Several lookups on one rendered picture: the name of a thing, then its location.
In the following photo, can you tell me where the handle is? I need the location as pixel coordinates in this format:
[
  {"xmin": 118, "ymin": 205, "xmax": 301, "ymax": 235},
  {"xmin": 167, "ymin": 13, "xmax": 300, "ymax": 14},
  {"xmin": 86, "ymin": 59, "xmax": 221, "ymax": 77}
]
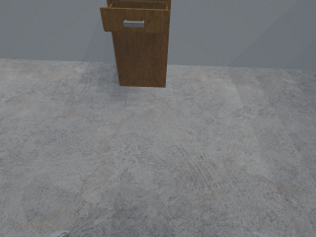
[{"xmin": 123, "ymin": 20, "xmax": 145, "ymax": 28}]

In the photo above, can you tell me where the drawer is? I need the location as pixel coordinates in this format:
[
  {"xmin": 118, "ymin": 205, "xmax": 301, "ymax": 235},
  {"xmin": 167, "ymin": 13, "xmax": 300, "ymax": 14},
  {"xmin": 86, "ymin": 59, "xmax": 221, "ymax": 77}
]
[{"xmin": 100, "ymin": 0, "xmax": 169, "ymax": 34}]

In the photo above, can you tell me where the cabinet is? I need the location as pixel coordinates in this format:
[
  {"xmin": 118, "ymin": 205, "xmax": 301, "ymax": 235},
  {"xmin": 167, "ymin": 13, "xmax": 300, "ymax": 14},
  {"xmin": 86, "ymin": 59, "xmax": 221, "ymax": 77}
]
[{"xmin": 107, "ymin": 0, "xmax": 172, "ymax": 88}]

